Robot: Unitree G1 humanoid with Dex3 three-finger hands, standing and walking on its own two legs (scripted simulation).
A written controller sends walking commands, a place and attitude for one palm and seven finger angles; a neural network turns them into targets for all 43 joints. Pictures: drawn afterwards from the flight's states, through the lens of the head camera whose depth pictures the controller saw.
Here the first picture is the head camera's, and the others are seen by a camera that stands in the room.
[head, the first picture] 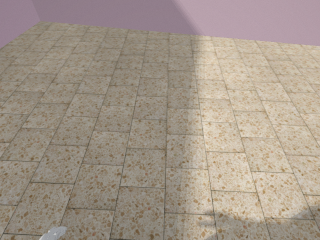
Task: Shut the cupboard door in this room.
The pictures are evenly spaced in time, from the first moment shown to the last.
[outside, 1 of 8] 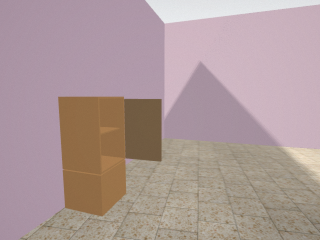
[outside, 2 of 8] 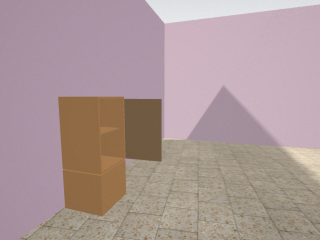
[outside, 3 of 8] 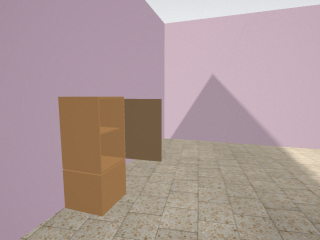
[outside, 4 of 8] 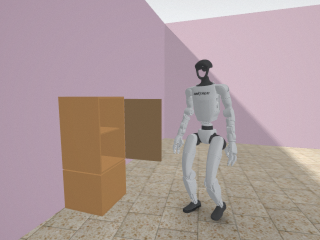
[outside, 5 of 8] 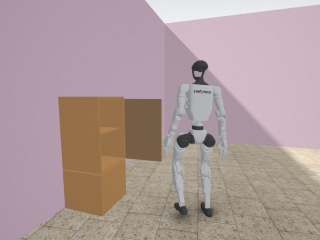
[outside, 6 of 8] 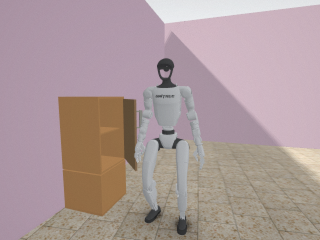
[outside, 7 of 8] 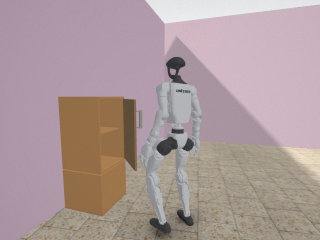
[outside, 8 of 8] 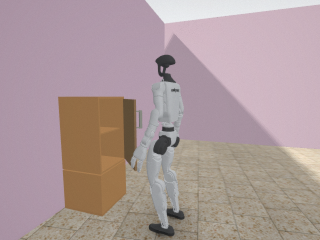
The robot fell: no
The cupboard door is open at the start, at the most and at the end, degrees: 93 100 43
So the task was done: no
